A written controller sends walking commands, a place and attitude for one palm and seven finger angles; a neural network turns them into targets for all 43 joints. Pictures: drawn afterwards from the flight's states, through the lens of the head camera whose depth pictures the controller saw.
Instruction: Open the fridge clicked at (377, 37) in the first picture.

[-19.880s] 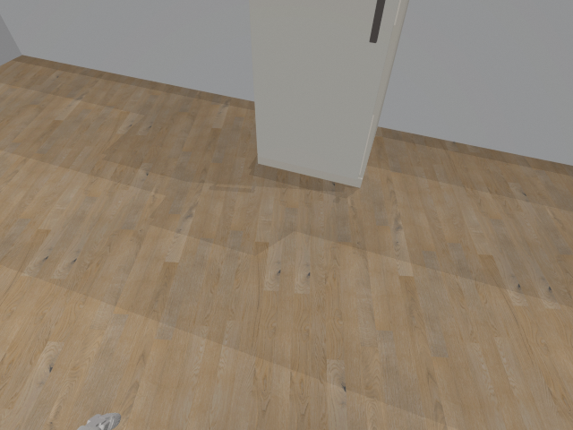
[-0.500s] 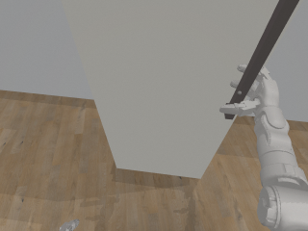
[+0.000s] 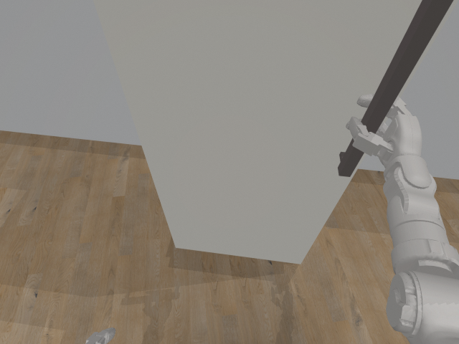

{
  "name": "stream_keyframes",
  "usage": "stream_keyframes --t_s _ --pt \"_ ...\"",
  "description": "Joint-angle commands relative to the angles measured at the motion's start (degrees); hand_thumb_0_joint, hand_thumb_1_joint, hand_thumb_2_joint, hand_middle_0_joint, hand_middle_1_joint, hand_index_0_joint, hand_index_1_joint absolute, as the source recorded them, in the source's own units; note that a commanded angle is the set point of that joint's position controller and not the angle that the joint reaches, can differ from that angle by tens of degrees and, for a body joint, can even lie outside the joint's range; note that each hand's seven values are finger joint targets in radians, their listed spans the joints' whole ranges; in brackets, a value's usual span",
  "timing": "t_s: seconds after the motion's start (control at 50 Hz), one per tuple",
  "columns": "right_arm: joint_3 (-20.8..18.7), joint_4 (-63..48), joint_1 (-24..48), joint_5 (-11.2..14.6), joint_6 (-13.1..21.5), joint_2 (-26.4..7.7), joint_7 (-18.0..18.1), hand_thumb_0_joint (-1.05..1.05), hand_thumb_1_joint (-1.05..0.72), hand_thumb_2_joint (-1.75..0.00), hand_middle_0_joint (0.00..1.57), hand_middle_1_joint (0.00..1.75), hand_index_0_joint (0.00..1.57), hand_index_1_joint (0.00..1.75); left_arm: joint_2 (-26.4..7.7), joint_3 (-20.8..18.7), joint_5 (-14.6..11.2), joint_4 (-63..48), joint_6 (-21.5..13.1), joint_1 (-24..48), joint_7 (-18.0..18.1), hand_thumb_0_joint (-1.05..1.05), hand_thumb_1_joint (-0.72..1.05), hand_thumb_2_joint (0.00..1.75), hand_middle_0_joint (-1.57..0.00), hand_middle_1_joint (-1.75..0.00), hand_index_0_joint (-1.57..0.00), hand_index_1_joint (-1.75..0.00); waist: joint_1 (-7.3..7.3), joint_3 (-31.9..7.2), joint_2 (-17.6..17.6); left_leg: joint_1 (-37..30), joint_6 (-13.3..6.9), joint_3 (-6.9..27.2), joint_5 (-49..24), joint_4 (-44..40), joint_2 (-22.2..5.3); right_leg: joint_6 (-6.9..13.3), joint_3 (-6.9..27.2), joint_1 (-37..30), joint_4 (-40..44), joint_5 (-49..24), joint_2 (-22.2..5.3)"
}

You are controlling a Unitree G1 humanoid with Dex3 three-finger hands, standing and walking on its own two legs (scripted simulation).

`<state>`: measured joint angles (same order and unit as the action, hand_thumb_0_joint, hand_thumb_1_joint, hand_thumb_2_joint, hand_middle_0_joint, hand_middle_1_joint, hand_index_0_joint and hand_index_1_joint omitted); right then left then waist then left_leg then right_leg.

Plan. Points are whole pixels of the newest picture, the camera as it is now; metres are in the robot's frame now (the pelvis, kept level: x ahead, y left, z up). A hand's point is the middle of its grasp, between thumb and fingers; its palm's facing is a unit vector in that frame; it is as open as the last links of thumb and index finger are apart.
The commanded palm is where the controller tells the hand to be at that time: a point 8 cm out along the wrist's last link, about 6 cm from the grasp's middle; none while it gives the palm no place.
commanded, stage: grip the handle and tug to test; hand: right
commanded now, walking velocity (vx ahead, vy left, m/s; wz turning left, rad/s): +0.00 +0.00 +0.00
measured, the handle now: (376, 99) +0.51 -0.19 +0.18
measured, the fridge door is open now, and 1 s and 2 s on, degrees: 0 0 8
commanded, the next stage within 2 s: pull the door a little, standing still in 0.78 s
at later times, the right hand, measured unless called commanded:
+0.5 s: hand (360, 135) +0.45 -0.17 +0.14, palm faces +0.05 +1.00 +0.00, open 5.9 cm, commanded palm +0.41 -0.21 +0.15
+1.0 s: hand (361, 137) +0.44 -0.17 +0.15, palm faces +0.02 +1.00 +0.00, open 6.2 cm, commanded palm +0.40 -0.22 +0.15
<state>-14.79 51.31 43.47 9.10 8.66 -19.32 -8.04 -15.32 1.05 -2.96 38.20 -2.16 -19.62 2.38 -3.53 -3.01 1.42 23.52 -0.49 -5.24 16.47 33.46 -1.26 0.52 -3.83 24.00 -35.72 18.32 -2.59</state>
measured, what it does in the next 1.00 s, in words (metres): shifts its weight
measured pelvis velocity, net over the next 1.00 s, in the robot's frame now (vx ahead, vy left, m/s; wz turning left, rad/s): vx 0.05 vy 0.00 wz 0.04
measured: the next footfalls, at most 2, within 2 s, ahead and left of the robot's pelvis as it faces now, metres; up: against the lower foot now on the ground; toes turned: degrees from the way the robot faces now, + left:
left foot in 1.88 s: +0.34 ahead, +0.01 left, +0.00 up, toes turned +0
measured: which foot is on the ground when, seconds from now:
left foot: down 0.00-1.00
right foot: down 0.00-1.00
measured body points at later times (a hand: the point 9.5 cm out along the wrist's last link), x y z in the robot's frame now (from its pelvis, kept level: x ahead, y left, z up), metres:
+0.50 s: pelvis +0.01 +0.00 +0.00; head +0.04 +0.01 +0.45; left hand +0.10 +0.26 -0.11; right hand +0.44 -0.22 +0.15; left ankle +0.00 +0.12 -0.73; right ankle -0.01 -0.11 -0.73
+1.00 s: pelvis +0.05 +0.00 +0.01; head +0.07 +0.00 +0.46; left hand +0.17 +0.25 -0.10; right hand +0.44 -0.22 +0.15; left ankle +0.00 +0.12 -0.73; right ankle -0.01 -0.11 -0.73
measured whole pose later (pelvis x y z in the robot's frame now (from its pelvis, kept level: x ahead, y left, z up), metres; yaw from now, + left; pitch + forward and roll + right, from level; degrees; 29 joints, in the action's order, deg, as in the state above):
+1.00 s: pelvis +0.05 +0.00 +0.01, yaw +2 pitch +5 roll +1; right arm -13.8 19.2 22.1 10.5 -4.5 -14.9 -6.7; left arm -14.2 0.5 -2.8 35.0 -0.6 -16.0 2.2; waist -1.2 -4.2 2.1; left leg 14.8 0.0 -3.0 17.3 27.5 -0.4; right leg 0.3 -4.3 14.2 -29.4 19.8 -2.4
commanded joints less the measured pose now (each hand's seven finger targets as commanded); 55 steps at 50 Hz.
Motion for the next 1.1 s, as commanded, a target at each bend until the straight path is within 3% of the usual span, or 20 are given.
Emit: stream_keyframes --t_s 0.0,0.04,0.1,0.14,0.2,0.34,0.5,0.54,0.6,0.64,0.68,0.7,0.78,0.8,0.86,0.88,0.9,0.94,1.02,1.08 --pt "0.7 -15.8 26.6 0.4 4.6 -8.5 -1.0 0.0 -0.9 -0.9 0.45 1.4 0.45 1.4 -8.2 -3.0 0.3 -6.1 -2.2 -1.7 0.4 0.0 0.9 0.9 -0.2 -0.3 -0.2 -0.3 -0.88 -21.4 0.1 -6.3 -1.2 2.3 -19.6 -2.0 2.6 1.2 4.2 -12.6 3.0 -20.1 1.7" --pt "1.5 -16.8 26.0 0.5 4.3 -7.4 -0.9 0.0 -0.9 -0.9 0.45 1.4 0.45 1.4 -7.9 -3.0 0.2 -6.3 -2.2 -0.9 0.2 0.0 0.9 0.9 -0.2 -0.3 -0.2 -0.3 -0.61 -21.1 2.3 -5.8 -1.1 2.5 -20.0 -2.0 2.6 1.1 4.0 -13.1 3.0 -20.4 1.7" --pt "1.4 -15.9 26.4 0.3 4.2 -7.8 -0.6 0.0 -0.9 -0.9 0.45 1.4 0.45 1.4 -8.1 -3.1 0.3 -5.9 -2.1 -1.5 0.5 0.0 0.9 0.9 -0.2 -0.3 -0.2 -0.3 -1.26 -19.4 -2.1 -6.4 -1.0 2.3 -19.2 -2.5 2.7 1.4 4.0 -11.6 3.3 -18.9 1.6" --pt "1.5 -17.0 26.2 0.4 4.0 -7.5 -0.7 0.0 -0.9 -0.9 0.45 1.4 0.45 1.4 -7.9 -3.0 0.2 -6.1 -2.1 -0.8 0.4 0.0 0.9 0.9 -0.2 -0.3 -0.2 -0.3 -0.75 -19.9 1.2 -6.5 -1.1 2.6 -20.4 -2.3 2.5 1.3 3.7 -12.4 3.4 -19.6 1.8" --pt "2.8 -16.8 25.7 0.3 3.7 -6.2 -0.8 0.0 -0.9 -0.9 0.45 1.4 0.45 1.4 -7.8 -3.0 0.2 -6.0 -2.0 -0.9 0.5 0.0 0.9 0.9 -0.2 -0.3 -0.2 -0.3 -1.14 -19.4 -0.5 -6.7 -1.1 2.5 -20.0 -2.6 2.6 1.4 3.8 -12.3 3.3 -19.7 1.6" --pt "0.2 -18.4 24.9 0.6 3.2 -8.8 -1.0 0.0 -0.9 -0.9 0.45 1.4 0.45 1.4 -7.8 -2.9 0.2 -6.1 -1.8 -0.3 0.6 0.0 0.9 0.9 -0.2 -0.3 -0.2 -0.3 -0.32 -20.7 0.9 -8.3 -1.1 2.7 -22.9 -2.2 2.4 1.4 3.4 -12.6 3.2 -21.6 1.9" --pt "2.5 -23.9 15.9 1.6 1.4 -4.9 -1.5 0.0 -0.9 -0.9 0.45 1.4 0.45 1.4 -7.3 -2.9 -0.1 -8.1 -1.6 1.5 0.2 0.0 0.9 0.9 -0.2 -0.3 -0.2 -0.3 1.08 -20.4 0.5 -10.5 -1.1 2.3 -25.6 -2.3 2.4 1.4 3.1 -13.6 3.4 -26.0 1.6" --pt "-0.5 -26.7 13.7 1.7 0.8 -7.7 -1.1 0.0 -0.9 -0.9 0.45 1.4 0.45 1.4 -7.5 -3.1 0.0 -8.6 -1.4 1.9 0.1 0.0 0.9 0.9 -0.2 -0.3 -0.2 -0.3 2.42 -22.2 1.0 -11.9 -1.1 2.5 -27.4 -1.9 2.3 1.3 3.1 -14.4 3.6 -28.3 1.5" --pt "1.6 -31.7 8.2 2.0 -0.3 -4.8 -1.3 0.0 -0.9 -0.9 0.45 1.4 0.45 1.4 -7.1 -3.2 0.0 -9.7 -1.5 2.6 -0.2 0.0 0.9 0.9 -0.2 -0.3 -0.2 -0.3 2.92 -23.2 0.5 -13.6 -1.0 2.3 -30.5 -1.8 2.3 1.3 2.8 -16.1 3.3 -34.0 1.0" --pt "-0.4 -34.8 4.7 2.2 -1.2 -6.4 -1.1 0.0 -0.9 -0.9 0.45 1.4 0.45 1.4 -7.0 -3.3 0.0 -10.0 -1.4 3.0 -0.4 0.0 0.9 0.9 -0.2 -0.3 -0.2 -0.3 3.92 -23.7 0.6 -15.2 -0.9 2.5 -33.3 -1.7 2.2 1.2 2.6 -16.6 3.6 -36.9 0.9" --pt "0.7 -38.9 2.4 2.3 -2.2 -4.7 -1.1 0.0 -0.9 -0.9 0.45 1.4 0.45 1.4 -6.6 -3.3 0.0 -10.6 -1.5 3.9 -0.6 0.0 0.9 0.9 -0.2 -0.3 -0.2 -0.3 4.05 -23.4 2.6 -15.3 -0.9 2.4 -34.0 -2.0 2.1 1.1 2.4 -17.7 3.8 -38.6 0.9" --pt "-0.1 -39.6 -0.7 2.5 -2.7 -5.4 -0.9 0.0 -0.9 -0.9 0.45 1.4 0.45 1.4 -6.7 -3.4 0.0 -10.8 -1.5 3.8 -0.6 0.0 0.9 0.9 -0.2 -0.3 -0.2 -0.3 4.53 -23.2 -0.4 -16.8 -0.9 2.2 -35.0 -2.0 2.1 1.2 2.4 -17.2 3.8 -39.7 0.6" --pt "0.4 -46.4 -5.3 2.6 -5.3 -3.9 -0.5 0.0 -0.9 -0.9 0.45 1.4 0.45 1.4 -6.2 -3.3 0.0 -11.5 -1.7 5.1 -0.8 0.0 0.9 0.9 -0.2 -0.3 -0.2 -0.3 4.85 -22.6 3.1 -16.6 -0.8 2.2 -36.8 -2.5 2.1 0.9 2.3 -19.8 4.3 -43.8 0.3" --pt "0.2 -46.1 -6.2 2.5 -6.0 -4.6 -0.3 0.0 -0.9 -0.9 0.45 1.4 0.45 1.4 -6.5 -3.4 0.1 -11.4 -1.5 4.9 -0.6 0.0 0.9 0.9 -0.2 -0.3 -0.2 -0.3 4.59 -21.8 0.3 -17.5 -0.7 2.1 -37.1 -3.0 2.0 1.0 2.0 -19.0 4.4 -43.0 0.3" --pt "-0.9 -49.6 -9.4 2.6 -7.8 -4.7 -0.1 0.0 -0.9 -0.9 0.45 1.4 0.45 1.4 -6.1 -3.3 0.1 -11.8 -1.5 5.9 -0.5 0.0 0.9 0.9 -0.2 -0.3 -0.2 -0.3 5.18 -21.4 1.4 -18.5 -0.8 2.1 -38.4 -3.1 2.0 0.8 2.1 -19.4 5.2 -44.2 0.4" --pt "-1.4 -49.4 -4.4 2.2 -8.1 -6.6 0.2 0.0 -0.9 -0.9 0.45 1.4 0.45 1.4 -6.4 -3.2 0.1 -11.1 -1.3 5.9 -0.2 0.0 0.9 0.9 -0.2 -0.3 -0.2 -0.3 4.08 -20.2 2.5 -17.2 -0.7 2.3 -37.3 -3.7 2.0 0.7 2.0 -19.5 5.3 -42.4 0.6" --pt "-2.8 -47.2 -1.3 1.9 -8.4 -9.1 0.6 0.0 -0.9 -0.9 0.45 1.4 0.45 1.4 -6.8 -3.2 0.3 -10.3 -0.8 5.1 0.3 0.0 0.9 0.9 -0.2 -0.3 -0.2 -0.3 3.27 -18.6 0.1 -17.3 -0.8 2.3 -36.9 -4.1 2.1 1.0 2.2 -18.3 5.3 -40.4 0.7" --pt "-2.1 -46.8 2.1 1.8 -9.2 -7.3 0.8 0.0 -0.9 -0.9 0.45 1.4 0.45 1.4 -6.3 -3.2 0.4 -10.2 -0.5 5.4 0.9 0.0 0.9 0.9 -0.2 -0.3 -0.2 -0.3 2.83 -19.5 1.6 -16.7 -0.7 2.6 -37.3 -4.2 2.1 1.1 2.2 -19.2 5.3 -41.0 1.0" --pt "-1.7 -47.5 -5.9 2.4 -9.9 -5.4 0.3 0.0 -0.9 -0.9 0.45 1.4 0.45 1.4 -5.9 -3.2 0.6 -10.6 -0.5 5.4 0.5 0.0 0.9 0.9 -0.2 -0.3 -0.2 -0.3 4.34 -21.6 1.3 -18.6 -0.7 1.9 -41.7 -3.2 1.7 0.7 2.6 -20.8 4.6 -48.5 0.8" --pt "-1.5 -51.4 -9.2 2.8 -9.6 -4.7 0.0 0.0 -0.9 -0.9 0.45 1.4 0.45 1.4 -5.5 -3.0 0.6 -11.7 -0.8 7.3 0.2 0.0 0.9 0.9 -0.2 -0.3 -0.2 -0.3 5.22 -22.0 0.5 -20.0 -0.8 1.9 -40.4 -3.5 1.6 0.6 2.5 -20.5 5.4 -45.3 1.0"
